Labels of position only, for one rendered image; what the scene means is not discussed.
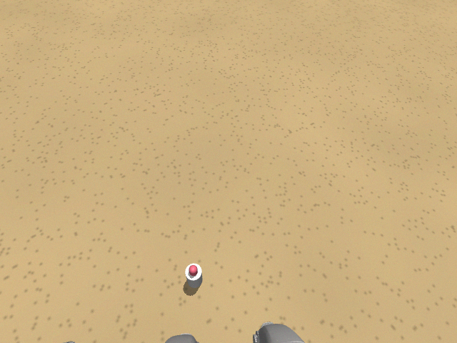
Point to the bottle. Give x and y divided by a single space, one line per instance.
194 275

